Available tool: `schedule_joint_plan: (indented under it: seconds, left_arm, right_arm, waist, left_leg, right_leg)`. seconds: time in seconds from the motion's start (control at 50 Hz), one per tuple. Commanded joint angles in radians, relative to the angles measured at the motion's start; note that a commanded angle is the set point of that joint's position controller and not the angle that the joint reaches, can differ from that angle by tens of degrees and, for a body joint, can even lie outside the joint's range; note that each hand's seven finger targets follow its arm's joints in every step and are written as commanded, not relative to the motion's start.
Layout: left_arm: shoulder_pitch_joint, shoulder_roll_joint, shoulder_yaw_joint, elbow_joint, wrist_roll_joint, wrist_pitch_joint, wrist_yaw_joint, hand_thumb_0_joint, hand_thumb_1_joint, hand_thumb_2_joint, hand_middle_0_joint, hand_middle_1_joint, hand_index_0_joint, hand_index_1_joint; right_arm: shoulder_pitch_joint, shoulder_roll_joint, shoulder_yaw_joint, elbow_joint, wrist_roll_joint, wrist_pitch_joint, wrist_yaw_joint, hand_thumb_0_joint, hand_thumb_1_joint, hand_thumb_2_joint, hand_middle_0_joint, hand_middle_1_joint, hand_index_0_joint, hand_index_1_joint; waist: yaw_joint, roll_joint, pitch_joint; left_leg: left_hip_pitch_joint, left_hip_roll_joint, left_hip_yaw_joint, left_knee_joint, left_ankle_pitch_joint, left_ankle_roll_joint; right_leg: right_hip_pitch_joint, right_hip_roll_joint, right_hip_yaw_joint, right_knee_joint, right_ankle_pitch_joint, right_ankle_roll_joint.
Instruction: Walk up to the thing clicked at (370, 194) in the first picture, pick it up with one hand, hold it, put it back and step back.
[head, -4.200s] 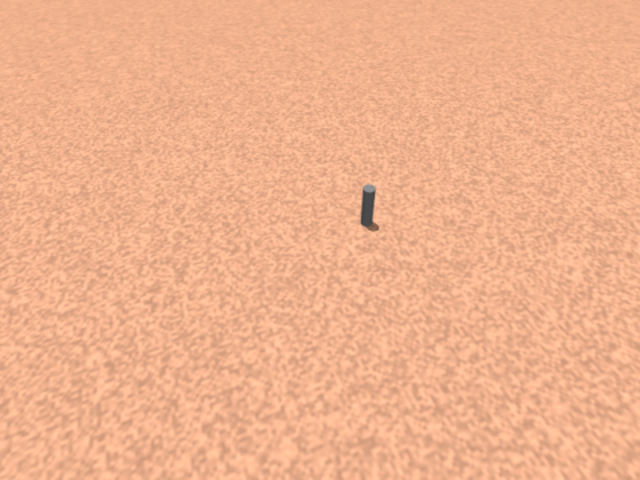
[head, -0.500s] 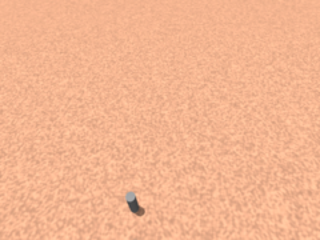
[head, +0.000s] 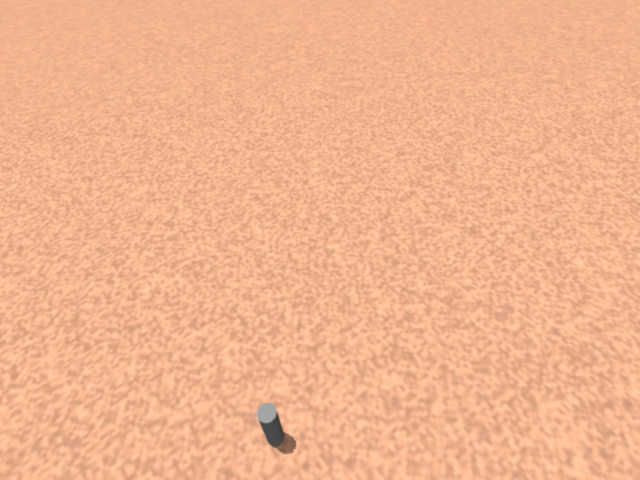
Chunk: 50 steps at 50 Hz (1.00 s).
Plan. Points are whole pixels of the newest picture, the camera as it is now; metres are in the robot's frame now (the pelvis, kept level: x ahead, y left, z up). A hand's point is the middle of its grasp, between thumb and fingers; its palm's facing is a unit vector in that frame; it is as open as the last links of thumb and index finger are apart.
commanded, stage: walk up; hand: left
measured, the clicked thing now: (271, 425) +0.42 +0.19 -0.67
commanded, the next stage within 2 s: none
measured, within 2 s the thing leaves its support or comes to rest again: neither
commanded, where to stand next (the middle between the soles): +0.12 +0.00 m, yaw +1 degrees
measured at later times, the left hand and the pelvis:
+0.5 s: hand out of the picture +0.12 +0.24 -0.15, palm faces -0.03 -0.94 -0.33, open 7.3 cm; pelvis +0.02 +0.00 +0.01, yaw +0 degrees
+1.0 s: hand out of the picture +0.10 +0.25 -0.15, palm faces -0.03 -0.94 -0.34, open 7.3 cm; pelvis +0.03 +0.00 +0.01, yaw -1 degrees
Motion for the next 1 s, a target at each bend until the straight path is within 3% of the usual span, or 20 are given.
schedule_joint_plan:
  seconds: [0.0, 0.32, 0.5, 0.7, 0.82, 0.98]
  left_arm:
    - [-0.076, 0.215, 0.043, -0.054, -0.005, -0.031, 0.012, 0.000, 0.900, 0.900, -0.200, -0.300, -0.200, -0.300]
    - [-0.119, 0.207, 0.047, -0.033, -0.012, -0.019, 0.019, 0.000, 0.900, 0.900, -0.200, -0.300, -0.200, -0.300]
    - [-0.141, 0.204, 0.046, -0.030, -0.008, -0.014, 0.021, 0.000, 0.900, 0.900, -0.200, -0.300, -0.200, -0.300]
    - [-0.139, 0.200, 0.042, -0.028, -0.003, -0.013, 0.017, 0.000, 0.900, 0.900, -0.200, -0.300, -0.200, -0.300]
    - [-0.128, 0.201, 0.046, -0.027, -0.003, -0.015, 0.019, 0.000, 0.900, 0.900, -0.200, -0.300, -0.200, -0.300]
    - [-0.120, 0.197, 0.047, -0.032, -0.003, -0.013, 0.021, 0.000, 0.900, 0.900, -0.200, -0.300, -0.200, -0.300]
  right_arm:
    - [-0.061, -0.217, -0.048, -0.039, 0.002, -0.026, -0.014, 0.000, -0.900, -0.900, 0.200, 0.300, 0.200, 0.300]
    - [-0.042, -0.195, -0.046, 0.015, 0.003, -0.029, -0.028, 0.000, -0.900, -0.900, 0.200, 0.300, 0.200, 0.300]
    - [-0.054, -0.196, -0.051, 0.016, 0.000, -0.022, -0.031, 0.000, -0.900, -0.900, 0.200, 0.300, 0.200, 0.300]
    - [-0.072, -0.202, -0.050, 0.011, 0.000, -0.022, -0.029, 0.000, -0.900, -0.900, 0.200, 0.300, 0.200, 0.300]
    - [-0.061, -0.193, -0.051, 0.012, -0.001, -0.022, -0.029, 0.000, -0.900, -0.900, 0.200, 0.300, 0.200, 0.300]
    - [-0.063, -0.190, -0.050, 0.009, -0.001, -0.017, -0.030, 0.000, -0.900, -0.900, 0.200, 0.300, 0.200, 0.300]
  waist:
    - [-0.018, -0.041, -0.012]
    - [-0.017, -0.023, -0.100]
    - [-0.023, -0.020, -0.093]
    - [-0.026, -0.015, -0.075]
    - [-0.024, -0.039, -0.103]
    - [-0.022, -0.028, -0.081]
  left_leg:
    - [0.098, 0.079, -0.129, -0.139, -0.141, 0.044]
    - [0.174, 0.089, -0.078, -0.126, 0.230, 0.035]
    - [0.185, 0.091, -0.066, -0.134, 0.216, 0.037]
    - [0.196, 0.087, -0.073, -0.167, 0.111, 0.033]
    - [0.231, 0.088, -0.057, -0.142, 0.197, 0.037]
    - [0.206, 0.085, -0.058, -0.149, 0.180, 0.038]
  right_leg:
    - [-0.113, -0.087, 0.106, -0.185, -0.028, -0.063]
    - [0.027, -0.100, 0.068, -0.190, 0.230, -0.041]
    - [0.024, -0.096, 0.063, -0.204, 0.224, -0.039]
    - [-0.003, -0.091, 0.071, -0.219, 0.164, -0.037]
    - [0.008, -0.094, 0.068, -0.212, 0.219, -0.035]
    - [0.016, -0.093, 0.064, -0.220, 0.212, -0.034]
